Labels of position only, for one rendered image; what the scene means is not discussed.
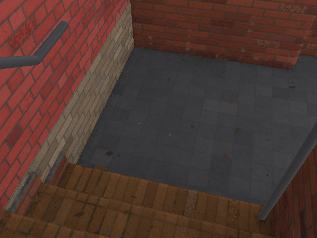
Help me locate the stairs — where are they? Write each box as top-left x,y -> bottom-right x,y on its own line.
0,163 -> 277,238

